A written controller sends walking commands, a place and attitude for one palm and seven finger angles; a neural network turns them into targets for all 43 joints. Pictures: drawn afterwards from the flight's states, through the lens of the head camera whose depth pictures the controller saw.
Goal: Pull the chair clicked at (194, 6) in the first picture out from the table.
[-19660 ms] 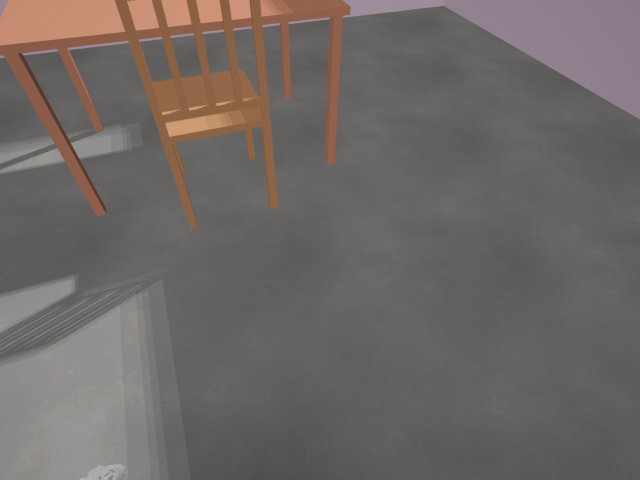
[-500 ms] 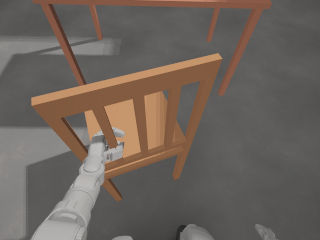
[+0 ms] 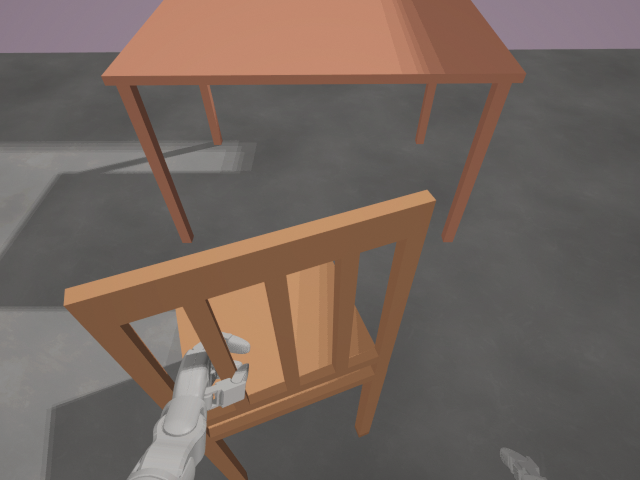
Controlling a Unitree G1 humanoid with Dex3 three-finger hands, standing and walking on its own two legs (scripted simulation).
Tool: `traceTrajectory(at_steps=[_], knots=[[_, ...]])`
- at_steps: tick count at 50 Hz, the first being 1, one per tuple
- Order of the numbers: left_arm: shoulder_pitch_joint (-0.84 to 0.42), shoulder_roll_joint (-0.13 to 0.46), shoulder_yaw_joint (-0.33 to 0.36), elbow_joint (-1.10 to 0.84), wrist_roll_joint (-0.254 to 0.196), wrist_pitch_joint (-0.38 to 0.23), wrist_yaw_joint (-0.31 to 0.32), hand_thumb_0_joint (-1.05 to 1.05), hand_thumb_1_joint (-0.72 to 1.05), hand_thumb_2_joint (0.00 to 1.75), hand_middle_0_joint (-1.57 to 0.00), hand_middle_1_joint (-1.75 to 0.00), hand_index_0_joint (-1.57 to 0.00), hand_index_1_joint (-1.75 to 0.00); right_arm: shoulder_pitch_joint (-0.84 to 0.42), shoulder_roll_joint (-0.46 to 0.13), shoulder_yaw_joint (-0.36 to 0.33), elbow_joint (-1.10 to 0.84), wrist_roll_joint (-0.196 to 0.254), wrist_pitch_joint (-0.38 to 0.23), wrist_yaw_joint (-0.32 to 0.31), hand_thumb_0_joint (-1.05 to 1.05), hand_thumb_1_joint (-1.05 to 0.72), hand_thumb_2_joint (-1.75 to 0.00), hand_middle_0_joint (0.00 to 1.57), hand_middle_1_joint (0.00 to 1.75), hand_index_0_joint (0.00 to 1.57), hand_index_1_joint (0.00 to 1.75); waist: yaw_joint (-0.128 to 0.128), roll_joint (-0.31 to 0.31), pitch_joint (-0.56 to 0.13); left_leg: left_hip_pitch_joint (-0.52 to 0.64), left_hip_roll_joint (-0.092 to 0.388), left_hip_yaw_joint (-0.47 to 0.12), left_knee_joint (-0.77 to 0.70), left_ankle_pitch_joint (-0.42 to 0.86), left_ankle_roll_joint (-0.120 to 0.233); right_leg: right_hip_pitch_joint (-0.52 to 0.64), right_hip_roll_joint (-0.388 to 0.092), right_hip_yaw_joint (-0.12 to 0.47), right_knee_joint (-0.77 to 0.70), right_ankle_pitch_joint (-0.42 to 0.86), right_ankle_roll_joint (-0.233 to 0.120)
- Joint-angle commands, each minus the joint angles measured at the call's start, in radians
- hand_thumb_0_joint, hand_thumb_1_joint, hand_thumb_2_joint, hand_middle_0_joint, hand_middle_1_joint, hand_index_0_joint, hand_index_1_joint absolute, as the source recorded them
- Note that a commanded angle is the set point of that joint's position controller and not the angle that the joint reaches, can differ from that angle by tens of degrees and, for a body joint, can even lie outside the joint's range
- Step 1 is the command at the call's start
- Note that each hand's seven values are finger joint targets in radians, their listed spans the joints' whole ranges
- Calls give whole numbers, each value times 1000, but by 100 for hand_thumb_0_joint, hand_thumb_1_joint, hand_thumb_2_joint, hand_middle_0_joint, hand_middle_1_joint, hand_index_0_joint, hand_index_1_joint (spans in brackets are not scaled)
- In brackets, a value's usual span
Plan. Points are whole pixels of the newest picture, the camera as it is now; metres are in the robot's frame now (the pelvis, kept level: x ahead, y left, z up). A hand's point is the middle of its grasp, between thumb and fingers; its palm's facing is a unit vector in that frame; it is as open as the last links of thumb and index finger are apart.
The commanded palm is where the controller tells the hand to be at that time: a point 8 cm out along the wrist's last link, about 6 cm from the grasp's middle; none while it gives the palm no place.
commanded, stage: stop walking, hand still on the chair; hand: left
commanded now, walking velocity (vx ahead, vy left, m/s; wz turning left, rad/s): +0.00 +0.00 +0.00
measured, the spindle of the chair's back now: (285, 339) +0.32 +0.07 -0.05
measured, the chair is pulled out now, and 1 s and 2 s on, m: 0.61 0.61 0.61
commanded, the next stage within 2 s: open the thumb and straighten the fingers in 0.22 s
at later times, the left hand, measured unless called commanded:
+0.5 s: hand (232, 378) +0.27 +0.14 -0.07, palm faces +0.05 -0.99 -0.14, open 6.6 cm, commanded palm +0.24 +0.20 -0.05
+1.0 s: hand (231, 373) +0.28 +0.15 -0.08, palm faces +0.06 -0.99 -0.16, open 16.6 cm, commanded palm +0.26 +0.20 -0.05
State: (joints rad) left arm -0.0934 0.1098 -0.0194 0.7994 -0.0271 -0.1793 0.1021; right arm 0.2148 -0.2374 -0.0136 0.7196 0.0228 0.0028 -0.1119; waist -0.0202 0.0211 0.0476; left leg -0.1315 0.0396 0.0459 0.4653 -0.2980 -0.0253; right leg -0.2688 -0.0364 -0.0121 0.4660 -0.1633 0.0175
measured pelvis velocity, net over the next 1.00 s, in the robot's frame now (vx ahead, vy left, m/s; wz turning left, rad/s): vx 0.01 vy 0.00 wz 0.05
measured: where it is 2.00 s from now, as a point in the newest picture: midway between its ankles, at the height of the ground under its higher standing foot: outside the picture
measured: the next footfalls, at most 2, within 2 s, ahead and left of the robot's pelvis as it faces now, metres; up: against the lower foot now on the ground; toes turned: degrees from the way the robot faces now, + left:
none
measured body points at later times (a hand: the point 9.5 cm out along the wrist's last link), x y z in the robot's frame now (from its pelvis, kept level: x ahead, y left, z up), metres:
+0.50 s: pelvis +0.00 +0.00 -0.01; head +0.03 +0.00 +0.44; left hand +0.26 +0.19 -0.05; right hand +0.13 -0.25 -0.12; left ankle -0.03 +0.13 -0.74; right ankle +0.06 -0.13 -0.74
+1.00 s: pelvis +0.01 +0.00 -0.04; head +0.06 -0.01 +0.41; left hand +0.27 +0.20 -0.06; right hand +0.18 -0.24 -0.13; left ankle -0.03 +0.13 -0.74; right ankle +0.06 -0.13 -0.74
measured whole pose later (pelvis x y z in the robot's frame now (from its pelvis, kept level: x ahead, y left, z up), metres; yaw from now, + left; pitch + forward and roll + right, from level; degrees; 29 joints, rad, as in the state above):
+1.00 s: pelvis +0.01 +0.00 -0.04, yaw +3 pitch +10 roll +0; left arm 0.05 0.15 -0.02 0.33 -0.06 0.07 0.06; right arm 0.23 -0.25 0.01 0.58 0.03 -0.09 -0.06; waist -0.04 0.04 -0.08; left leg -0.52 0.03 -0.01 0.81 -0.46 -0.03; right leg -0.63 -0.07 -0.05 0.80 -0.34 0.02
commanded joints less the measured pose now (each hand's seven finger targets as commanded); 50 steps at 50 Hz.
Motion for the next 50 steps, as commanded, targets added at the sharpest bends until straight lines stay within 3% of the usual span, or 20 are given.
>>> traceTrajectory(at_steps=[1, 12, 15, 16, 17, 18, 19, 22, 24, 26, 28, 29, 36, 39, 41, 42, 44, 46, 48, 50], knots=[[-207, 124, 16, -206, 21, -31, 13, 0, 90, 90, -50, -145, -50, -145, -52, -103, -27, -134, -1, -32, -10, 0, -90, -90, 20, 30, 20, 30, 5, -3, -191, -10, 84, -74, -81, 238, 35, 135, -75, 73, -35, 173, -49], [-180, 141, 19, -234, 20, -13, 23, 0, 90, 90, -50, -145, -50, -145, -54, -106, -25, -146, -3, -13, -9, 0, -90, -90, 20, 30, 20, 30, 5, 10, -169, -41, 79, -76, -104, 189, 34, 149, -73, 67, -55, 141, -48], [-178, 125, 12, -240, 19, -13, 23, 0, 90, 90, -50, -145, -50, -145, -61, -101, -22, -152, -5, -11, -8, 0, -90, -90, 20, 30, 20, 30, 7, -17, -188, -22, 79, -70, -86, 212, 31, 153, -77, 73, -47, 176, -51], [-196, 172, 52, -334, 18, -20, 28, 0, 90, 90, -50, -145, -50, -145, -66, -100, -24, -166, -5, -13, -7, 0, -90, -90, 20, 30, 20, 30, 11, -34, -189, -25, 79, -73, -87, 209, 33, 168, -80, 76, -52, 179, -50], [-94, 91, -17, -210, -27, 22, 15, 0, 78, 84, -50, -145, -50, -145, -57, -150, -26, -153, 43, -21, 17, 0, -90, -90, 20, 30, 20, 30, -49, -102, -186, -163, 27, -43, -68, 164, 20, 117, -44, -36, 10, 113, -35], [-102, 104, 25, -256, -45, 9, 3, 0, 66, 78, -50, -145, -50, -145, -55, -138, -22, -159, 48, -29, 37, 0, -90, -90, 20, 30, 20, 30, -27, -161, -162, -213, 30, -30, -33, 131, 29, 66, -40, -34, 24, 90, -30], [-149, 164, 57, -360, -40, -15, -5, 0, 54, 73, -50, -145, -50, -145, -59, -140, -34, -169, 42, -44, 47, 0, -90, -90, 20, 30, 20, 30, -32, -125, -212, -229, 17, -22, -7, 103, 34, 57, -39, -21, 36, 66, -27], [-87, 160, 41, -445, -27, -14, -23, 0, 17, 55, -50, -145, -50, -145, -49, -130, -37, -187, 30, -85, 65, 0, -90, -90, 20, 30, 20, 30, -19, -1, -250, -270, -4, -11, 41, 78, 31, 29, -36, -20, 72, 36, -34], [-75, 129, 20, -462, -28, 11, -30, 0, -7, 43, -50, -145, -50, -145, -48, -131, -34, -197, 28, -100, 70, 0, -90, -90, 20, 30, 20, 30, -22, -4, -267, -296, -10, -9, 68, 70, 32, -8, -29, -28, 93, 23, -30], [-71, 156, 53, -475, -31, 40, -30, 0, -31, 32, -50, -145, -50, -145, -38, -138, -41, -203, 24, -112, 68, 0, -90, -90, 20, 30, 20, 30, -19, -21, -293, -325, -14, -12, 93, 68, 31, -15, -27, -30, 119, 22, -27], [-80, 188, 79, -491, -37, 70, -28, 0, -55, 20, -45, -130, -45, -130, -34, -147, -39, -206, 27, -115, 64, 0, -90, -90, 20, 30, 20, 30, -22, -21, -291, -343, -14, -16, 108, 53, 31, -41, -26, -33, 134, -2, -25], [-125, 182, 71, -524, -35, 79, -25, 0, -55, 20, -43, -123, -43, -123, -30, -145, -39, -211, 22, -118, 59, 0, -90, -90, 20, 30, 20, 30, -28, -27, -321, -345, -19, -18, 117, 59, 33, -36, -25, -34, 146, 4, -22], [-65, 165, 74, -594, -39, 137, -27, 0, -55, 20, -25, -73, -25, -73, -18, -150, -42, -236, 18, -137, 42, 0, -90, -90, 20, 30, 20, 30, -21, -39, -357, -364, -21, -21, 171, 103, 29, -64, -21, -44, 205, 44, -20], [-51, 155, 65, -594, -39, 161, -29, 0, -55, 20, -18, -51, -18, -51, -14, -153, -38, -243, 18, -139, 38, 0, -90, -90, 20, 30, 20, 30, -27, -70, -333, -382, -21, -26, 187, 98, 30, -88, -21, -50, 216, 40, -17], [-82, 141, 45, -636, -34, 170, -29, 0, -55, 20, -13, -36, -13, -36, -11, -150, -38, -250, 15, -144, 35, 0, -90, -90, 20, 30, 20, 30, -34, -46, -350, -372, -22, -29, 199, 107, 31, -100, -21, -52, 226, 44, -16], [-39, 189, 95, -596, -30, 179, -26, 0, -55, 20, -10, -29, -10, -29, -6, -156, -40, -246, 13, -143, 32, 0, -90, -90, 20, 30, 20, 30, -23, -50, -341, -391, -24, -29, 208, 115, 30, -95, -20, -50, 233, 55, -20], [-15, 135, 50, -628, -33, 187, -34, 0, -55, 20, -5, -14, -5, -14, -7, -149, -35, -258, 14, -143, 36, 0, -90, -90, 20, 30, 20, 30, -27, -56, -353, -388, -25, -25, 220, 127, 30, -102, -23, -53, 244, 74, -17], [-7, 138, 47, -657, -30, 194, -34, 0, -55, 20, 0, 0, 0, 0, -5, -149, -36, -268, 12, -145, 36, 0, -90, -90, 20, 30, 20, 30, -25, -55, -370, -389, -26, -30, 229, 138, 30, -97, -23, -54, 255, 88, -17], [-4, 163, 61, -676, -30, 204, -32, 0, -55, 20, 0, 0, 0, 0, -7, -152, -33, -271, 13, -143, 32, 0, -90, -90, 20, 30, 20, 30, -29, -60, -358, -399, -26, -32, 235, 132, 31, -100, -24, -52, 255, 87, -16], [-24, 144, 37, -713, -26, 208, -31, 0, -55, 20, 0, 0, 0, 0, -7, -148, -31, -277, 12, -145, 31, 0, -90, -90, 20, 30, 20, 30, -35, -36, -363, -389, -27, -36, 242, 135, 31, -120, -24, -57, 262, 78, -17]])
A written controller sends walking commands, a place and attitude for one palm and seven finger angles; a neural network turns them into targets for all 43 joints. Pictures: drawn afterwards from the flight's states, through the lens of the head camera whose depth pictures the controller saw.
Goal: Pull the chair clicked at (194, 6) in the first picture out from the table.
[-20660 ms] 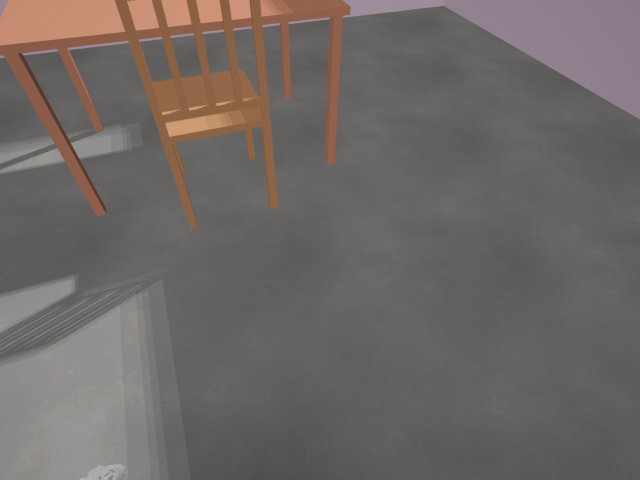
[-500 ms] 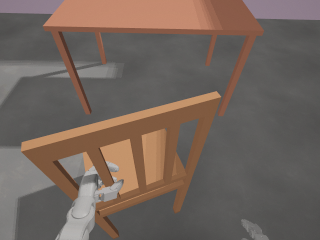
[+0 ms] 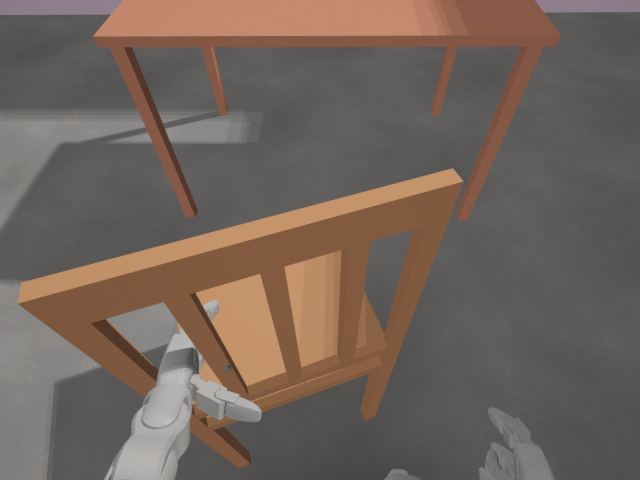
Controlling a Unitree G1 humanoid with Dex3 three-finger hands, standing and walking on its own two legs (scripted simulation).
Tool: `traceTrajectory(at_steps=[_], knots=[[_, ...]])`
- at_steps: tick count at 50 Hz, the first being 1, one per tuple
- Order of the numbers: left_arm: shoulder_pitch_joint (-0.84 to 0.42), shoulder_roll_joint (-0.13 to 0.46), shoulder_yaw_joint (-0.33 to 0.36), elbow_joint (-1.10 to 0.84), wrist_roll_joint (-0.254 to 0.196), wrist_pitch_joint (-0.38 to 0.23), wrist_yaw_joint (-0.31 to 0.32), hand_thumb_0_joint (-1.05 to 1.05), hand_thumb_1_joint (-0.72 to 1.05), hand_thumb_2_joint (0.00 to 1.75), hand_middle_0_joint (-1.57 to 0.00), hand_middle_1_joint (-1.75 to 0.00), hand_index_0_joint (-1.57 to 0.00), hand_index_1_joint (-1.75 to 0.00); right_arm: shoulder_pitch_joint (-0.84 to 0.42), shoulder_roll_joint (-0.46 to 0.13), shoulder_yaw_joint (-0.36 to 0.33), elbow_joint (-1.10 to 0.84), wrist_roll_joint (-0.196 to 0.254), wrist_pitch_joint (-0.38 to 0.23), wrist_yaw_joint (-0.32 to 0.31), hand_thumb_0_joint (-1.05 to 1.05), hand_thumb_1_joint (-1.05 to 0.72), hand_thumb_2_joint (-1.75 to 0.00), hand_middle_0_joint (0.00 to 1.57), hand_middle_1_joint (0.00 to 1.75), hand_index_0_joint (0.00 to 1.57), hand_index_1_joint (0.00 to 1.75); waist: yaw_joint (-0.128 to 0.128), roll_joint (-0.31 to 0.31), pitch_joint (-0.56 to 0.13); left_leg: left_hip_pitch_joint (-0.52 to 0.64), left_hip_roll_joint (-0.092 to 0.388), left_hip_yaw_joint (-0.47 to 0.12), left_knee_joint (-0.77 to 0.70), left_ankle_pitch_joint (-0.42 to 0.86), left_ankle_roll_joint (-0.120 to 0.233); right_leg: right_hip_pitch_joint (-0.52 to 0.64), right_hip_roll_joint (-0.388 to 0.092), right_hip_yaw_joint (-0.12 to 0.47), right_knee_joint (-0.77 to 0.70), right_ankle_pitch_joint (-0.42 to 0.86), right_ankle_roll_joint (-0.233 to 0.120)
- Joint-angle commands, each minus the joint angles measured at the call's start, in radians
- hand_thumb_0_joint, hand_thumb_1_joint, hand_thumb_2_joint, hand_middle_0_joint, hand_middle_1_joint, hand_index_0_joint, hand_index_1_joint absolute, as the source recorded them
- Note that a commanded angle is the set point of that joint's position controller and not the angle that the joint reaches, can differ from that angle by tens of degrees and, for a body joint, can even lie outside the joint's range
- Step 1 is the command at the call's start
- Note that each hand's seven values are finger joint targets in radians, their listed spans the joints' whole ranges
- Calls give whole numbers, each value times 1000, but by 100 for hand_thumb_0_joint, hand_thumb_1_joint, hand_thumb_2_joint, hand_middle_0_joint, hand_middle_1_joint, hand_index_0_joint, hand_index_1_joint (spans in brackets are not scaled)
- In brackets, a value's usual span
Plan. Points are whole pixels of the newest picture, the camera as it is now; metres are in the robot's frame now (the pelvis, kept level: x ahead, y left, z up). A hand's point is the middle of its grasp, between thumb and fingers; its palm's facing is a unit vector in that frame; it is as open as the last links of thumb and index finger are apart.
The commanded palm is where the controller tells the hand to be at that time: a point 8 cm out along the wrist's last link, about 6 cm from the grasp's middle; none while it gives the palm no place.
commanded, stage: open the thumb and straighten the fingers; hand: left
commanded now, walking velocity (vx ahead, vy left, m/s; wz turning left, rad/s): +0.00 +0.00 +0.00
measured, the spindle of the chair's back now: (285, 332) +0.31 +0.06 -0.02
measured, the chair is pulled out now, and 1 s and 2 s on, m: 0.61 0.61 0.60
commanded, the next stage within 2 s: draw the fingers out of the gap in 0.06 s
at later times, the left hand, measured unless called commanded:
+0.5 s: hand (221, 416) +0.21 +0.13 -0.04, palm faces +0.01 -0.99 -0.16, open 17.5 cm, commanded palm +0.19 +0.18 -0.02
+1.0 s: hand out of the picture +0.14 +0.14 -0.04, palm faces +0.03 -0.99 -0.15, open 17.4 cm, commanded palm +0.11 +0.19 -0.02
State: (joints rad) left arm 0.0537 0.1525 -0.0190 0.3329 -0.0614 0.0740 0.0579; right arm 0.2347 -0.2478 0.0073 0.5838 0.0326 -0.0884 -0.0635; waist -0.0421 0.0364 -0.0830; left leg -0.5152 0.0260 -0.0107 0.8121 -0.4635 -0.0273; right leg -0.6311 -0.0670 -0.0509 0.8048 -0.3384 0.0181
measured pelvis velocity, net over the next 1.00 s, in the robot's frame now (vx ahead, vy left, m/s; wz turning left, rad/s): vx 0.00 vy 0.01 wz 0.03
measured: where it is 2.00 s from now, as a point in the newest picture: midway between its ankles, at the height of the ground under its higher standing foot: outside the picture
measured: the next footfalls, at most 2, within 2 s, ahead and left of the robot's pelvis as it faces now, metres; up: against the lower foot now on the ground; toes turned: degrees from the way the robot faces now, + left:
none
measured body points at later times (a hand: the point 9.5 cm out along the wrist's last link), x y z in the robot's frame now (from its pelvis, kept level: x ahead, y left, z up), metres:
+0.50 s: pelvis +0.01 +0.00 -0.01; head +0.05 -0.01 +0.44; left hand +0.21 +0.18 -0.03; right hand +0.17 -0.25 -0.09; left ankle -0.04 +0.14 -0.70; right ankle +0.03 -0.13 -0.70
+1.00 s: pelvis +0.00 +0.01 -0.02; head +0.03 +0.00 +0.43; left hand +0.14 +0.19 -0.02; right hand +0.19 -0.22 -0.09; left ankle -0.04 +0.14 -0.70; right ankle +0.03 -0.13 -0.70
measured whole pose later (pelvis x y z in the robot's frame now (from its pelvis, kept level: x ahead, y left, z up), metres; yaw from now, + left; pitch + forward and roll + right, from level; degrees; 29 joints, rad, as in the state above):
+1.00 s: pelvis +0.00 +0.01 -0.02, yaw +1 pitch +11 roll -1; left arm 0.68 0.16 -0.14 -0.25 -0.01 0.14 0.08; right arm 0.25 -0.22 0.01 0.44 0.03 -0.10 -0.10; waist -0.02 0.04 -0.15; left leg -0.64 0.02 -0.05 1.00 -0.55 -0.02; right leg -0.73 -0.08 -0.08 0.95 -0.42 0.03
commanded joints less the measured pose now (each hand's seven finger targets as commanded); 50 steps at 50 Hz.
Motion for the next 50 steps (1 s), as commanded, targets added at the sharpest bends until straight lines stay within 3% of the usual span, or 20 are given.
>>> traceTrajectory(at_steps=[1, 2, 5, 6, 7, 9, 12, 14, 16, 17, 19, 24, 27, 29, 31, 37, 38, 41, 45, 50], knots=[[-143, 98, 37, -249, 9, -42, 15, 0, -55, 20, 0, 0, 0, 0, -23, -135, -53, -142, 1, -56, -18, 0, -90, -90, 20, 30, 20, 30, -9, -55, -240, -2, -14, 20, -101, 310, 32, 250, 7, -20, -72, 263, -18], [-109, 100, 38, -251, 12, -35, 18, 0, -55, 20, 0, 0, 0, 0, -26, -138, -53, -147, 0, -57, -19, 0, -90, -90, 20, 30, 20, 30, 0, -41, -245, -4, -14, 20, -97, 323, 32, 254, 6, -22, -70, 276, -22], [-109, 91, 27, -261, 8, -17, 21, 0, -55, 20, 0, 0, 0, 0, -24, -137, -49, -150, 2, -54, -20, 0, -90, -90, 20, 30, 20, 30, -14, -75, -230, -19, -16, 18, -87, 307, 34, 243, 6, -22, -69, 274, -15], [-131, 113, 46, -273, 8, -15, 23, 0, -55, 20, 0, 0, 0, 0, -20, -140, -49, -149, 0, -52, -22, 0, -90, -90, 20, 30, 20, 30, -17, -90, -237, -25, -18, 16, -86, 301, 35, 248, 6, -22, -68, 271, -13], [-109, 135, 65, -272, 9, -12, 23, 0, -55, 20, 0, 0, 0, 0, -24, -141, -50, -150, 0, -51, -26, 0, -90, -90, 20, 30, 20, 30, -8, -89, -228, -34, -18, 18, -85, 300, 36, 259, 5, -20, -71, 272, -16], [-29, 99, 39, -277, 11, -11, 13, 0, -55, 20, 0, 0, 0, 0, -28, -135, -48, -164, 0, -49, -23, 0, -90, -90, 20, 30, 20, 30, 3, -62, -232, -33, -19, 19, -84, 305, 32, 244, 4, -25, -59, 266, -19], [92, 92, 25, -326, 15, -1, 14, 0, -55, 20, 0, 0, 0, 0, -36, -131, -49, -191, 1, -54, -16, 0, -90, -90, 20, 30, 20, 30, 21, -26, -235, -30, -18, 17, -80, 330, 28, 253, 2, -30, -51, 283, -27], [158, 96, 29, -365, 13, 4, 22, 0, -55, 20, 0, 0, 0, 0, -36, -127, -49, -203, 2, -51, -14, 0, -90, -90, 20, 30, 20, 30, 20, -68, -224, -46, -16, 17, -79, 321, 27, 254, 3, -30, -47, 282, -24], [154, 81, -5, -443, 21, 2, 28, 0, -55, 20, 0, 0, 0, 0, -37, -125, -47, -218, 2, -53, -16, 0, -90, -90, 20, 30, 20, 30, 7, -38, -225, -41, -19, 16, -68, 317, 29, 229, 3, -32, -41, 271, -22], [188, 108, 21, -437, 26, 7, 37, 0, -55, 20, 0, 0, 0, 0, -35, -125, -49, -218, 1, -53, -19, 0, -90, -90, 20, 30, 20, 30, 14, -45, -208, -49, -17, 12, -66, 315, 29, 226, 5, -33, -41, 262, -25], [222, 81, -10, -487, 31, 7, 46, 0, -55, 20, 0, 0, 0, 0, -33, -120, -46, -231, 1, -55, -20, 0, -90, -90, 20, 30, 20, 30, 8, -52, -208, -51, -20, 13, -60, 298, 29, 208, 6, -34, -36, 243, -21], [288, 87, -26, -592, 30, -9, 54, 0, -55, 20, 0, 0, 0, 0, -27, -117, -46, -238, -1, -75, -33, 0, -90, -90, 20, 30, 20, 30, -3, -49, -216, -47, -25, 3, -32, 296, 34, 187, 7, -34, -24, 237, -20], [387, 78, -39, -604, 42, -1, 51, 0, -55, 20, 0, 0, 0, 0, -38, -109, -46, -245, -1, -78, -34, 0, -90, -90, 20, 30, 20, 30, 7, -23, -197, -60, -26, -1, -23, 304, 31, 170, 7, -39, -13, 229, -26], [385, 87, -37, -612, 46, 6, 49, 0, -55, 20, 0, 0, 0, 0, -40, -112, -42, -246, -1, -74, -36, 0, -90, -90, 20, 30, 20, 30, -3, -51, -177, -76, -27, -7, -19, 268, 31, 143, 10, -43, -9, 193, -22], [396, 72, -62, -649, 47, 7, 44, 0, -55, 20, 0, 0, 0, 0, -42, -110, -40, -260, -1, -78, -38, 0, -90, -90, 20, 30, 20, 30, -4, -37, -181, -75, -30, -8, -14, 244, 33, 129, 9, -41, -10, 156, -21], [544, 82, -45, -694, 53, 25, 50, 0, -55, 20, 0, 0, 0, 0, -58, -96, -44, -281, 0, -72, -43, 0, -90, -90, 20, 30, 20, 30, 20, -41, -182, -103, -32, -12, -5, 252, 32, 141, 10, -43, 4, 158, -29], [552, 59, -76, -711, 55, 26, 49, 0, -55, 20, 0, 0, 0, 0, -54, -92, -40, -288, 0, -71, -43, 0, -90, -90, 20, 30, 20, 30, 9, -57, -174, -107, -33, -11, -2, 242, 33, 132, 9, -44, 4, 152, -25], [562, 73, -65, -724, 60, 27, 45, 0, -55, 20, 0, 0, 0, 0, -58, -92, -40, -296, 0, -66, -46, 0, -90, -90, 20, 30, 20, 30, 8, -49, -141, -125, -34, -13, 3, 200, 35, 95, 12, -45, 5, 99, -23], [629, 74, -67, -780, 54, 11, 36, 0, -55, 20, 0, 0, 0, 0, -56, -88, -47, -305, 3, -75, -53, 0, -90, -90, 20, 30, 20, 30, 13, -42, -168, -127, -35, -14, 16, 207, 36, 96, 13, -44, 14, 99, -25], [740, 51, -88, -790, 60, 4, 31, 0, -55, 20, 0, 0, 0, 0, -64, -78, -53, -313, 7, -77, -54, 0, -90, -90, 20, 30, 20, 30, 19, -48, -147, -150, -35, -16, 24, 189, 35, 70, 16, -49, 23, 72, -26]])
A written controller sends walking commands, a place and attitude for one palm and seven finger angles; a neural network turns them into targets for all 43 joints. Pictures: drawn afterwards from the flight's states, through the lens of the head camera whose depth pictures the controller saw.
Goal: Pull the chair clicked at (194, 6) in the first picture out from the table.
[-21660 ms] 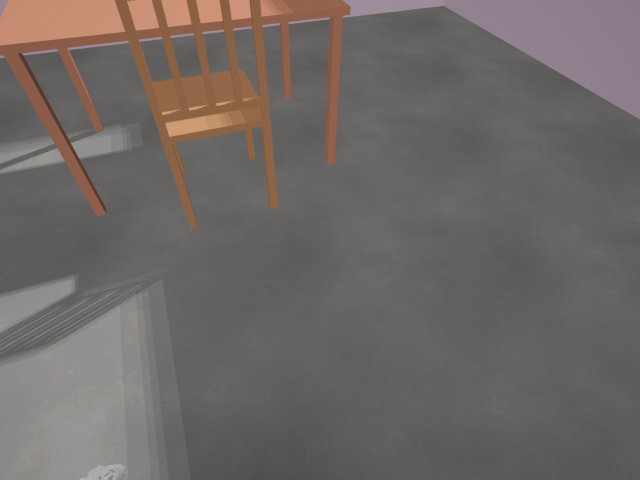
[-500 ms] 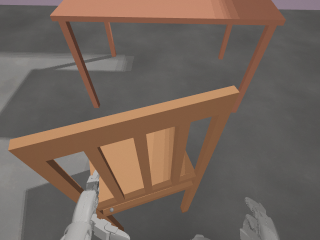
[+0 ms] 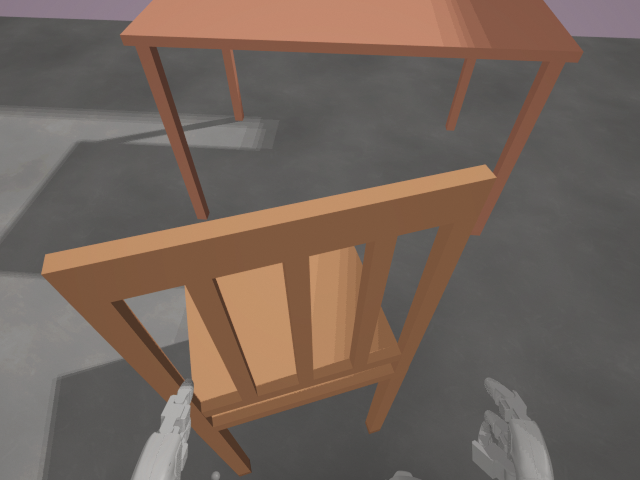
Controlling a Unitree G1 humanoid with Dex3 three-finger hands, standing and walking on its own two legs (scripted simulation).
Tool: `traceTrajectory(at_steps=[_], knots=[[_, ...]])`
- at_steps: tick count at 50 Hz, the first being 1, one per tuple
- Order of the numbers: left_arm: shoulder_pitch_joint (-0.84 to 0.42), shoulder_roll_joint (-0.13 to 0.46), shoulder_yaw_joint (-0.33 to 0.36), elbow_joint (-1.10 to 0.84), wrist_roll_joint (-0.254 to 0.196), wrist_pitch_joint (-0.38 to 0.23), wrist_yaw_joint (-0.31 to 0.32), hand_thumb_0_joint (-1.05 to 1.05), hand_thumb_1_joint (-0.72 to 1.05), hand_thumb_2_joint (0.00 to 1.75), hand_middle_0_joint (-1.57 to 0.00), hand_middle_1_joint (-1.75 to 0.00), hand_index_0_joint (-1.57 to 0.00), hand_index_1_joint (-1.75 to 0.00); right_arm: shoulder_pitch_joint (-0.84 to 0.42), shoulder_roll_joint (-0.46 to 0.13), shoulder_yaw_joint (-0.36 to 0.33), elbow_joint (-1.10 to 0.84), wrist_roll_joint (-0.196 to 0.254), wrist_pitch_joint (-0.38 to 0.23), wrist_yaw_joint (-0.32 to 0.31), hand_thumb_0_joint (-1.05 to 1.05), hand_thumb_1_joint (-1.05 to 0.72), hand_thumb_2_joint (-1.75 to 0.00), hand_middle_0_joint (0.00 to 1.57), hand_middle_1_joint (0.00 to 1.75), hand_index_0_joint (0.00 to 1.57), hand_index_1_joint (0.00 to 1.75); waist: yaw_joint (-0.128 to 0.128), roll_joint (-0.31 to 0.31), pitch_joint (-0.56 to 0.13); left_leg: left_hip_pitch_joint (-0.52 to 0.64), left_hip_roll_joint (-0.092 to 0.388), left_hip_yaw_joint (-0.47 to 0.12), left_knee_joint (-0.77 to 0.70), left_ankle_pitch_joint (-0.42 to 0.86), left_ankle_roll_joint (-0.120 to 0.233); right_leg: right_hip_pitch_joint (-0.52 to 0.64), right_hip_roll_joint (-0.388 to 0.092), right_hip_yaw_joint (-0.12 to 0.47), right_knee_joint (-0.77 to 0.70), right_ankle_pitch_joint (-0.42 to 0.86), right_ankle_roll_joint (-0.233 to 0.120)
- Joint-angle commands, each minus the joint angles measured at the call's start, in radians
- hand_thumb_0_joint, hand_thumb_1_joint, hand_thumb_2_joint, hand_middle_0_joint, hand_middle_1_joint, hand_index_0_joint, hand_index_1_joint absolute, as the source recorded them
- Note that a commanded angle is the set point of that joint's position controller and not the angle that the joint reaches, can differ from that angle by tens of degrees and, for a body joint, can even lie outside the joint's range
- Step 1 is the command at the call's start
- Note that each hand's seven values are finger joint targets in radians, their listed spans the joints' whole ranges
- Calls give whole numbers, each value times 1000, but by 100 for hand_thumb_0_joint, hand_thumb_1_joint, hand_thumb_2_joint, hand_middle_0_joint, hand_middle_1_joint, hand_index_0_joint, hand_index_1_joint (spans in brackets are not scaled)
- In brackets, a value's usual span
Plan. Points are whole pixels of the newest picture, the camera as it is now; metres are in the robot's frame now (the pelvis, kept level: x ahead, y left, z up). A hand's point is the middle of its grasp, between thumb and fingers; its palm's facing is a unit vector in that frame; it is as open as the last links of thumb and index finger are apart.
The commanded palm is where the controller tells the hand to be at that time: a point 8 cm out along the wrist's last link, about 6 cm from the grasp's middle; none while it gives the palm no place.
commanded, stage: draw the hand back to the body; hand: left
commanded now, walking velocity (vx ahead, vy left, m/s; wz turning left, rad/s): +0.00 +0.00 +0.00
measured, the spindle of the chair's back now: (301, 330) +0.31 +0.04 +0.01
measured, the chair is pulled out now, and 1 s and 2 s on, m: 0.61 0.60 0.60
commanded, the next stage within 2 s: step back with the hand held close in 1.62 s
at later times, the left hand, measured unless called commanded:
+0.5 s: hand (152, 474) +0.14 +0.17 +0.06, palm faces -0.01 -1.00 -0.09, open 17.3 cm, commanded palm +0.11 +0.23 +0.10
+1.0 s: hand (50, 379) +0.19 +0.23 +0.16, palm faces +0.38 -0.83 -0.40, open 12.8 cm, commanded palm +0.14 +0.27 +0.19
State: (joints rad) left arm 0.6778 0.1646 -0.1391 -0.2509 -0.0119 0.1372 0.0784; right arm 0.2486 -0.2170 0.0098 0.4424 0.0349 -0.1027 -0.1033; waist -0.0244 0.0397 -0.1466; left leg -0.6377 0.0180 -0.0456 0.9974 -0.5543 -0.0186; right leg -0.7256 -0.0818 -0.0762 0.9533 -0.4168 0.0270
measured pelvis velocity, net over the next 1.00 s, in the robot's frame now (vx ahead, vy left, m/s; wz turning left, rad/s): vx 0.01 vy -0.01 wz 0.00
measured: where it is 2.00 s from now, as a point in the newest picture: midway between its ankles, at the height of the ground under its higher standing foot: outside the picture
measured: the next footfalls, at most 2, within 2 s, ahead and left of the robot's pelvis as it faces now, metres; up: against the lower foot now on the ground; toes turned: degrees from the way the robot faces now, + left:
none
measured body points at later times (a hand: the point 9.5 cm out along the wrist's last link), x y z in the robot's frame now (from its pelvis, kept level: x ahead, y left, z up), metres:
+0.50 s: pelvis -0.02 +0.00 -0.01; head +0.02 -0.01 +0.44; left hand +0.13 +0.22 +0.07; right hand +0.16 -0.22 -0.09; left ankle -0.03 +0.13 -0.68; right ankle +0.03 -0.14 -0.68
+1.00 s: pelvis +0.01 -0.01 +0.05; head -0.01 -0.03 +0.50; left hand +0.16 +0.27 +0.19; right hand +0.20 -0.24 -0.03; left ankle -0.03 +0.13 -0.68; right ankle +0.03 -0.14 -0.68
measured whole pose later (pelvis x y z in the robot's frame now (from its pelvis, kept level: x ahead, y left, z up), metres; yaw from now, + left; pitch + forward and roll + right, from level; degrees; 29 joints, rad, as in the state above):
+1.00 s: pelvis +0.01 -0.01 +0.05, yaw +0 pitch -3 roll -1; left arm 0.59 0.31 0.20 -0.41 -0.05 -0.04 0.18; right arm 0.21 -0.23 0.01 0.60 0.03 -0.16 -0.11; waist 0.05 0.07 0.00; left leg -0.15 0.03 -0.03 0.58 -0.38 -0.03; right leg -0.25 -0.06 -0.09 0.57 -0.28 0.02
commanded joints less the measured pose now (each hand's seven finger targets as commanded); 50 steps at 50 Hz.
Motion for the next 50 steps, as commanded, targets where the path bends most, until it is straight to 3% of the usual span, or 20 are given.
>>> traceTrajectory(at_steps=[1, 2, 3, 4, 7, 8, 10, 18, 22, 26, 27, 28, 29, 30, 32, 36, 38, 44, 47, 50], knots=[[101, 48, 28, -234, 12, -65, 10, 0, -55, 20, 0, 0, 0, 0, -76, -110, -55, -175, 4, -64, -14, 0, -90, -90, 20, 30, 20, 30, -4, -29, -86, -27, -28, 16, -158, 278, 26, 156, 31, -23, -122, 147, -36], [124, 63, 50, -229, 14, -63, 13, 0, -55, 20, 0, 0, 0, 0, -82, -108, -59, -172, 3, -63, -17, 0, -90, -90, 20, 30, 20, 30, 6, -37, -84, -42, -27, 15, -157, 277, 26, 160, 32, -25, -119, 140, -40], [6, -6, 45, -376, -103, -193, -12, 0, -55, 20, 0, 0, 0, 0, -65, -103, -54, -164, 0, -90, -17, 0, -90, -90, 20, 30, 20, 30, -18, -101, -73, -56, -39, 10, -115, 289, 21, 120, 41, -38, -105, 172, -36], [54, 65, 116, -323, -103, -255, -23, 0, -55, 20, 0, 0, 0, 0, -70, -106, -66, -130, 3, -103, -19, 0, -90, -90, 20, 30, 20, 30, 6, -66, -110, -54, -40, 16, -101, 282, 21, 123, 41, -28, -91, 160, -39], [50, 92, 154, -357, -131, -387, -57, 0, -55, 20, 0, 0, 0, 0, -62, -101, -70, -108, 10, -128, -7, 0, -90, -90, 20, 30, 20, 30, 16, 20, -122, -55, -38, 13, -92, 302, 12, 109, 42, -25, -59, 154, -46], [49, 67, 131, -352, -136, -424, -73, 0, -55, 20, 0, 0, 0, 0, -66, -99, -69, -101, 12, -134, -1, 0, -90, -90, 20, 30, 20, 30, 10, 18, -118, -54, -38, 13, -87, 300, 10, 92, 43, -28, -48, 147, -46], [11, 98, 151, -392, -149, -494, -95, 0, -55, 20, 0, 0, 0, 0, -76, -98, -73, -96, 17, -145, 8, 0, -90, -90, 20, 30, 20, 30, 11, 26, -125, -64, -36, 10, -81, 271, 10, 82, 44, -19, -44, 111, -46], [-55, 183, 255, -441, -225, -625, -179, 0, -55, 20, 0, 0, 0, 0, -112, -101, -70, -61, 33, -170, 23, 0, -90, -90, 20, 30, 20, 30, 11, 25, -147, -72, -32, -2, -86, 218, 14, 118, 46, 2, -71, 37, -47], [-43, 224, 336, -408, -252, -564, -194, 0, -55, 20, 0, 0, 0, 0, -134, -102, -62, -60, 48, -179, 14, 0, -90, -90, 20, 30, 20, 30, 24, 19, -139, -47, -31, -3, -136, 173, 18, 177, 41, 8, -136, -20, -40], [-91, 221, 352, -432, -284, -510, -211, 0, -41, 27, -2, -3, -2, -3, -136, -105, -45, -55, 56, -208, 2, 0, -90, -90, 20, 30, 20, 30, 13, 21, -95, 1, -29, -6, -191, 139, 16, 201, 39, -1, -189, -48, -33], [-96, 249, 386, -413, -285, -498, -210, 0, -37, 29, -2, -4, -2, -4, -144, -107, -45, -46, 56, -216, -3, 0, -90, -90, 20, 30, 20, 30, 21, 19, -90, 5, -28, -10, -201, 144, 16, 224, 39, 2, -202, -48, -35], [11, 381, 431, -370, -102, -368, -45, 0, -33, 31, -3, -5, -3, -5, -110, -102, -48, -69, 25, -166, -26, 0, -90, -90, 20, 30, 20, 30, 96, 71, -111, 50, 7, -1, -283, 130, 5, 318, 7, 37, -232, -33, -58], [-4, 267, 345, -468, -85, -309, 13, 0, -30, 32, -4, -5, -4, -5, -93, -85, -34, -105, 21, -154, -28, 0, -90, -90, 20, 30, 20, 30, 59, 86, -51, 66, -2, 5, -309, 122, 4, 316, 3, 18, -255, -19, -53], [-18, 261, 342, -453, -66, -269, 54, 0, -26, 34, -4, -6, -4, -6, -92, -86, -33, -92, 16, -141, -34, 0, -90, -90, 20, 30, 20, 30, 55, 89, -17, 83, 5, 3, -326, 126, 3, 328, 6, 7, -265, -13, -54], [-31, 287, 375, -413, -48, -220, 101, 0, -19, 37, -5, -8, -5, -8, -107, -87, -30, -80, 13, -120, -44, 0, -90, -90, 20, 30, 20, 30, 59, 13, 30, 109, 8, 1, -353, 148, 6, 367, 11, -1, -312, -6, -53], [-86, 267, 369, -369, -32, -205, 127, 0, -4, 44, -7, -10, -7, -10, -118, -97, -24, -60, 6, -112, -46, 0, -90, -90, 20, 30, 20, 30, 54, 8, 106, 203, 9, 5, -418, 167, 13, 412, 7, 2, -389, 15, -47], [-79, 253, 371, -320, -29, -204, 127, 0, 3, 48, -8, -12, -8, -12, -133, -101, -27, -45, 5, -108, -43, 0, -90, -90, 20, 30, 20, 30, 58, -36, 143, 236, 10, 6, -452, 198, 15, 443, 8, 2, -423, 41, -47], [-134, 289, 422, -362, -23, -233, 124, 0, 25, 58, -11, -16, -11, -16, -160, -107, -31, -17, -3, -122, -24, 0, -90, -90, 20, 30, 20, 30, 72, 30, 138, 341, 12, 14, -532, 295, 16, 535, 11, 5, -470, 156, -51], [-134, 330, 486, -369, -23, -240, 127, 0, 36, 64, -13, -19, -13, -19, -169, -104, -34, 3, -5, -125, -17, 0, -90, -90, 20, 30, 20, 30, 83, 17, 124, 371, 16, 16, -551, 376, 13, 589, 15, 7, -485, 241, -55], [-161, 329, 506, -389, -26, -252, 125, 0, 47, 69, -14, -21, -14, -21, -163, -99, -35, 10, -8, -126, -12, 0, -90, -90, 20, 30, 20, 30, 80, 25, 107, 420, 18, 31, -565, 429, 17, 610, 12, 7, -496, 311, -50]])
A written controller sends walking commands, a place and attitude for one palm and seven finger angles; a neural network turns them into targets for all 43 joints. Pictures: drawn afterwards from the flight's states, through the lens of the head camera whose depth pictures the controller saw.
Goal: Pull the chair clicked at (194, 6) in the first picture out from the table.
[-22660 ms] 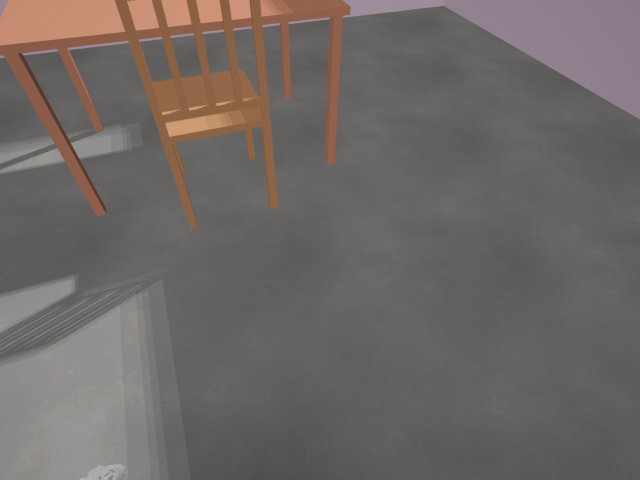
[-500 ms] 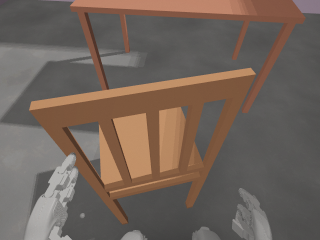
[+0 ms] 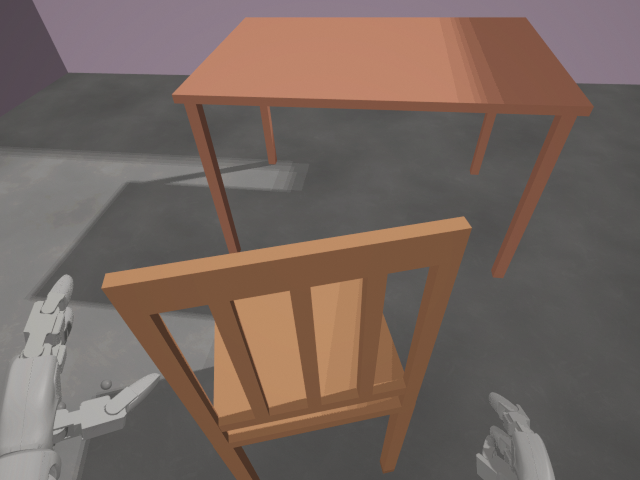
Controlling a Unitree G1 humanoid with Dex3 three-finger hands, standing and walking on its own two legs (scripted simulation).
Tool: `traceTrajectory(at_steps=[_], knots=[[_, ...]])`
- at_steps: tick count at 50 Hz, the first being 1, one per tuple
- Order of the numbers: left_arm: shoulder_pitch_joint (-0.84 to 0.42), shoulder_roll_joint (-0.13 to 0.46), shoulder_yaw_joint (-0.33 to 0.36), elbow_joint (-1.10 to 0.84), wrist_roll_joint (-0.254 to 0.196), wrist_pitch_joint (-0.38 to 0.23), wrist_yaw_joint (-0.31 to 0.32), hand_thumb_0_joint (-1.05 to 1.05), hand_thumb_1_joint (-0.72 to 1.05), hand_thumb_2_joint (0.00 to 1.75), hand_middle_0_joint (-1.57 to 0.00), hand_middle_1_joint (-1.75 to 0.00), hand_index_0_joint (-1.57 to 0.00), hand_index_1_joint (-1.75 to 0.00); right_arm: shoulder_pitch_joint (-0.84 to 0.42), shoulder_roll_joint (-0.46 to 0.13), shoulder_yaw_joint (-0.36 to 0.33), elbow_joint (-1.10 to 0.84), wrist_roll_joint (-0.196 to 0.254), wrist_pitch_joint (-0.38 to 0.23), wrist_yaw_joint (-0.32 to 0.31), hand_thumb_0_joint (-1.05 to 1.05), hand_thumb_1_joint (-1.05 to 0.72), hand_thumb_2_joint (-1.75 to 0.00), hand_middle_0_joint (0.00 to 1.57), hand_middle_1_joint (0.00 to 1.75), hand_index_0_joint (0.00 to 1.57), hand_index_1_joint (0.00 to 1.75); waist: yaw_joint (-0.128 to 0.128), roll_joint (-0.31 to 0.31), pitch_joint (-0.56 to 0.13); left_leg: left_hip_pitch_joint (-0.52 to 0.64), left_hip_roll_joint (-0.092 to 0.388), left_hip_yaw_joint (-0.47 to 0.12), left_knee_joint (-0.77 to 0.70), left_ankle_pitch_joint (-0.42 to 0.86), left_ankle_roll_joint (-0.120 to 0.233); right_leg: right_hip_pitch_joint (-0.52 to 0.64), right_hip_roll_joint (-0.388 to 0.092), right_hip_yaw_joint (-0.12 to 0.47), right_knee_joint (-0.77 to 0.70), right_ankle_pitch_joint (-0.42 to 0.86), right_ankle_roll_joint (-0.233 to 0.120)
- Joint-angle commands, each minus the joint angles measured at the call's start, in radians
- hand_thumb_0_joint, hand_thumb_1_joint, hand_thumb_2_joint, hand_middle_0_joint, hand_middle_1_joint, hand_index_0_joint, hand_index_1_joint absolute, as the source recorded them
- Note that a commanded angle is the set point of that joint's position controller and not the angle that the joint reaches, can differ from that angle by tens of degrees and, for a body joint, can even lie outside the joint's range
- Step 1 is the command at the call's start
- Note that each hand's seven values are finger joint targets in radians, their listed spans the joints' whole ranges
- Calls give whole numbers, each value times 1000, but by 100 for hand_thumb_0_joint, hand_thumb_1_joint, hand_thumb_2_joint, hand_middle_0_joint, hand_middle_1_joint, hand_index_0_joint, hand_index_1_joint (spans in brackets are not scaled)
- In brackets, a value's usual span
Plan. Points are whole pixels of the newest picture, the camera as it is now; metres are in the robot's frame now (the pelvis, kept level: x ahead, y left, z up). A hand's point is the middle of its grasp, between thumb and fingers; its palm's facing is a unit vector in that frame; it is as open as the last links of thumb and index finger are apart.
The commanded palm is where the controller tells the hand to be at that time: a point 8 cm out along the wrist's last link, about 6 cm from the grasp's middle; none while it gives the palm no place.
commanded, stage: draw the hand back to the body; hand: left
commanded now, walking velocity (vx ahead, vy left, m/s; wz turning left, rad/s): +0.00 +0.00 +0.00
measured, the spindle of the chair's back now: (308, 354) +0.31 +0.06 -0.04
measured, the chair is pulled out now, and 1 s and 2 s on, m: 0.60 0.60 0.60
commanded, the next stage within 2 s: step back with the hand held close in 0.62 s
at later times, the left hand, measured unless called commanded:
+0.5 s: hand (85, 322) +0.21 +0.25 +0.16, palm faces +0.45 -0.78 -0.43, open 7.6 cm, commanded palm +0.16 +0.30 +0.19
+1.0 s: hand (72, 336) +0.20 +0.26 +0.16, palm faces +0.37 -0.78 -0.50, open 7.4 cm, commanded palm +0.14 +0.31 +0.19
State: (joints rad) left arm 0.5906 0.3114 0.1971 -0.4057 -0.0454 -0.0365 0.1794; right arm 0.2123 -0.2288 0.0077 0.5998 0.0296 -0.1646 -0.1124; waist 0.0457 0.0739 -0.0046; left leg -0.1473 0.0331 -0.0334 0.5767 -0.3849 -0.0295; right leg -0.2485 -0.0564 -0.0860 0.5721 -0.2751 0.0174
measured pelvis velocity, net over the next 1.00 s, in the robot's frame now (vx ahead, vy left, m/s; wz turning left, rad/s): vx -0.01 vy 0.01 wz -0.04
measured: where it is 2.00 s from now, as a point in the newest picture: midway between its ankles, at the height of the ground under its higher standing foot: outside the picture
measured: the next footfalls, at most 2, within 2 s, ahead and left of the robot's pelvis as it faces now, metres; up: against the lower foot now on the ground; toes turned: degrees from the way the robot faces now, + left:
none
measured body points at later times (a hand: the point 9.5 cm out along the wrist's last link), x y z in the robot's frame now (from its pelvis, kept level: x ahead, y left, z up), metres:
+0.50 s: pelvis +0.02 +0.00 +0.01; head +0.01 -0.03 +0.46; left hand +0.18 +0.29 +0.19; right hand +0.20 -0.23 -0.08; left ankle -0.04 +0.14 -0.73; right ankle +0.02 -0.13 -0.73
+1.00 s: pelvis -0.01 +0.01 +0.01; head +0.02 -0.01 +0.46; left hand +0.18 +0.30 +0.19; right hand +0.17 -0.23 -0.08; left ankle -0.04 +0.14 -0.73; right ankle +0.02 -0.13 -0.73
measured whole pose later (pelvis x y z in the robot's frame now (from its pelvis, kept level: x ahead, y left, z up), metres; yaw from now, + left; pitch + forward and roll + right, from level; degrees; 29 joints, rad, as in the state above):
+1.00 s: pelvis -0.01 +0.01 +0.01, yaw -2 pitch -1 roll +0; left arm 0.55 0.37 0.39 -0.47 -0.05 -0.12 0.16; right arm 0.14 -0.22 -0.03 0.57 0.02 -0.04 -0.07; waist 0.00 0.05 0.08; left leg -0.15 0.02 0.01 0.47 -0.31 -0.01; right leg -0.25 -0.06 -0.05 0.45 -0.17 0.03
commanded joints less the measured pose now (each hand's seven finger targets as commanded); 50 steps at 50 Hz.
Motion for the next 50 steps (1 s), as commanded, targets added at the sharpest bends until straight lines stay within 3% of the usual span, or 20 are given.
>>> traceTrajectory(at_steps=[1, 3, 5, 7, 12, 13, 15, 19, 21, 22, 29, 32, 35, 37, 38, 39, 41, 42, 46, 50], knots=[[-81, 189, 182, -248, 7, -81, 24, 0, 50, 71, -15, -22, -15, -22, -127, -90, -37, -142, -3, -64, -1, 0, -90, -90, 20, 30, 20, 30, 10, 2, -51, -51, 5, 22, -145, 288, 28, 143, -12, 20, -114, 199, -40], [-78, 172, 188, -225, 4, -81, 20, 0, 57, 74, -16, -23, -16, -23, -132, -86, -37, -133, -3, -61, 3, 0, -90, -90, 20, 30, 20, 30, 8, -34, -38, -43, 6, 23, -152, 326, 28, 155, -9, 17, -120, 240, -39], [-108, 196, 214, -253, 3, -85, 21, 0, 65, 78, -16, -25, -16, -25, -132, -92, -42, -130, -5, -56, 7, 0, -90, -90, 20, 30, 20, 30, 9, -18, -64, -16, 10, 28, -157, 358, 30, 171, -12, 17, -122, 274, -37], [-134, 211, 238, -240, 0, -83, 21, 0, 72, 81, -18, -26, -18, -26, -138, -95, -44, -118, -4, -50, 9, 0, -90, -90, 20, 30, 20, 30, 8, -9, -44, -19, 9, 27, -162, 364, 27, 177, -9, 20, -131, 283, -40], [-191, 258, 304, -240, -9, -92, 21, 0, 90, 90, -20, -30, -20, -30, -143, -99, -48, -109, -2, -36, 14, 0, -90, -90, 20, 30, 20, 30, 10, -29, -65, 7, 12, 32, -166, 408, 30, 202, -7, 23, -138, 334, -39], [-159, 209, 275, -188, -8, -88, 14, 0, 90, 90, -20, -30, -20, -30, -144, -93, -46, -107, -4, -31, 15, 0, -90, -90, 20, 30, 20, 30, 9, -40, -47, 11, 12, 39, -170, 414, 32, 190, -7, 18, -137, 337, -35], [-130, 184, 254, -176, -13, -84, 7, 0, 90, 90, -20, -30, -20, -30, -146, -96, -51, -112, -1, -18, 23, 0, -90, -90, 20, 30, 20, 30, 9, -52, -52, 14, 17, 43, -173, 427, 33, 193, -8, 15, -139, 347, -32], [-122, 205, 269, -191, -15, -83, 4, 0, 90, 90, -20, -30, -20, -30, -154, -98, -56, -116, -2, -3, 24, 0, -90, -90, 20, 30, 20, 30, 12, -56, -68, 13, 18, 39, -177, 436, 33, 208, -6, 17, -137, 355, -34], [-137, 229, 283, -235, -12, -88, 7, 0, 90, 90, -20, -30, -20, -30, -156, -97, -56, -123, -2, -4, 24, 0, -90, -90, 20, 30, 20, 30, 15, -36, -94, 29, 17, 42, -174, 445, 34, 216, -9, 20, -137, 364, -33], [-157, 244, 291, -257, -10, -85, 8, 0, 90, 90, -20, -30, -20, -30, -159, -100, -52, -121, -2, -6, 24, 0, -90, -90, 20, 30, 20, 30, 14, 11, -87, 19, 14, 37, -176, 440, 29, 219, -9, 23, -139, 354, -38], [-148, 222, 279, -230, -11, -76, 14, 0, 90, 90, -20, -30, -20, -30, -153, -97, -50, -117, -1, -11, 19, 0, -90, -90, 20, 30, 20, 30, 10, -7, -56, 18, 19, 35, -190, 418, 26, 200, -5, 16, -145, 317, -36], [-169, 225, 274, -227, -6, -73, 13, 0, 90, 90, -20, -30, -20, -30, -157, -101, -50, -115, 0, -11, 21, 0, -90, -90, 20, 30, 20, 30, 10, 16, -37, 10, 19, 32, -198, 396, 24, 191, -4, 17, -151, 282, -39], [-166, 210, 260, -225, -9, -76, 10, 0, 90, 90, -20, -30, -20, -30, -153, -102, -49, -121, -2, -12, 23, 0, -90, -90, 20, 30, 20, 30, 10, -26, -46, 10, 18, 27, -200, 392, 28, 192, -3, 15, -147, 278, -37], [-210, 204, 235, -254, -7, -75, 6, 0, 90, 90, -20, -30, -20, -30, -157, -107, -45, -122, -2, -15, 25, 0, -90, -90, 20, 30, 20, 30, 4, 13, -40, 6, 14, 25, -203, 375, 27, 190, -5, 20, -154, 262, -39], [-382, 376, 396, -332, -21, -130, 7, 0, 90, 90, -20, -30, -20, -30, -139, -125, -61, -142, 3, 7, 23, 0, -90, -90, 20, 30, 20, 30, -24, -27, 82, -67, 49, 20, -183, 287, 46, 103, -48, 125, -204, 337, -39], [-296, 312, 368, -223, -15, -136, 0, 0, 90, 90, -20, -30, -20, -30, -137, -106, -60, -126, 1, 14, 22, 0, -90, -90, 20, 30, 20, 30, -30, -74, 60, -67, 39, 10, -174, 242, 43, 120, -65, 126, -208, 330, -45], [-165, 222, 303, -195, -11, -137, -11, 0, 90, 90, -20, -30, -20, -30, -139, -113, -62, -144, -4, 37, 30, 0, -90, -90, 20, 30, 20, 30, -33, -57, 11, -52, 41, 8, -175, 275, 40, 141, -71, 125, -188, 349, -45], [-137, 231, 314, -213, -11, -141, -9, 0, 90, 90, -20, -30, -20, -30, -148, -113, -65, -149, -3, 44, 30, 0, -90, -90, 20, 30, 20, 30, -31, -7, -17, -55, 49, 6, -187, 303, 43, 163, -72, 114, -170, 359, -41], [-33, 224, 318, -253, 0, -143, 2, 0, 90, 90, -20, -30, -20, -30, -152, -104, -70, -173, -7, 77, 35, 0, -90, -90, 20, 30, 20, 30, -30, -41, -103, -54, 76, -2, -170, 452, 40, 194, -67, 89, -119, 439, -30], [-14, 261, 354, -315, 0, -152, 16, 0, 90, 90, -20, -30, -20, -30, -151, -93, -73, -183, -4, 83, 26, 0, -90, -90, 20, 30, 20, 30, -29, -24, -130, -88, 91, -21, -167, 451, 42, 190, -65, 82, -86, 423, -25]])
